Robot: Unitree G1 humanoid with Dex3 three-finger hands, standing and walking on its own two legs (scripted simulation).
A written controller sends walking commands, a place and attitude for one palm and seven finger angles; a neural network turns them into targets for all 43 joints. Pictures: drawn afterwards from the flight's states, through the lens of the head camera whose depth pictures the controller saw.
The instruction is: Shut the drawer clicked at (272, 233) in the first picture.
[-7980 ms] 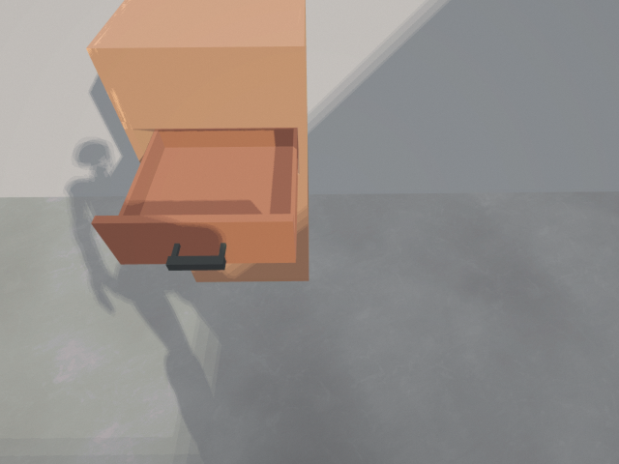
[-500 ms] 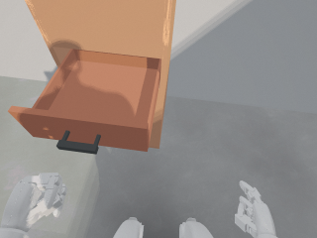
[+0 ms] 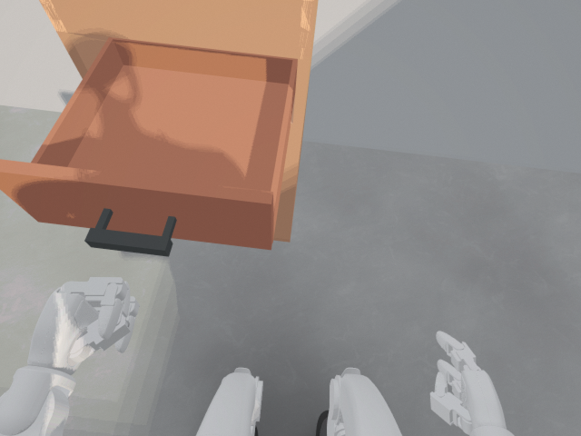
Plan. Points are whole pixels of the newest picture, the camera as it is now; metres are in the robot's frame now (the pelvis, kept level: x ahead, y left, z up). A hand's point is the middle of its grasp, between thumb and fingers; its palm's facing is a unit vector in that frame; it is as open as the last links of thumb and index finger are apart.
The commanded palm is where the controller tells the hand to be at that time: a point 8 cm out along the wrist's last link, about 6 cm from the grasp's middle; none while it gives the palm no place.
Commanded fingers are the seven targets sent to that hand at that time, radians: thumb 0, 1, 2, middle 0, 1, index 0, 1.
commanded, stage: bring the fist close to the handle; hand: left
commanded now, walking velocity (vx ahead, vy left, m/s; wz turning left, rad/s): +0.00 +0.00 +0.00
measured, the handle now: (134, 230) +0.38 +0.25 +0.00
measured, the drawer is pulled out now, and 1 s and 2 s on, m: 0.29 0.29 0.19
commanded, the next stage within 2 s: push the drawer shut in 0.76 s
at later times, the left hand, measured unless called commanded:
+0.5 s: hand (151, 301) +0.28 +0.21 -0.01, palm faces -0.11 -0.99 -0.06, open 3.3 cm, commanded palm +0.27 +0.26 +0.00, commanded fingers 0.00 0.90 0.90 -1.40 -1.60 -1.40 -1.60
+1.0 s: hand (144, 301) +0.28 +0.21 -0.01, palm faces -0.08 -0.99 -0.06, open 3.3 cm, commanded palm +0.28 +0.26 +0.00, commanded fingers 0.00 0.90 0.90 -1.40 -1.60 -1.40 -1.60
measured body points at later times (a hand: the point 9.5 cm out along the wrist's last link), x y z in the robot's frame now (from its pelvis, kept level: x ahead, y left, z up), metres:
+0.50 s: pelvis -0.01 +0.00 -0.03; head +0.12 +0.02 +0.40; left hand +0.28 +0.26 +0.00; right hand +0.18 -0.25 -0.13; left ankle +0.01 +0.10 -0.61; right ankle +0.05 -0.12 -0.61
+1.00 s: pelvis -0.01 +0.00 -0.03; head +0.12 +0.02 +0.40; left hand +0.28 +0.27 +0.00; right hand +0.19 -0.25 -0.12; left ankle +0.01 +0.10 -0.61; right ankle +0.05 -0.12 -0.61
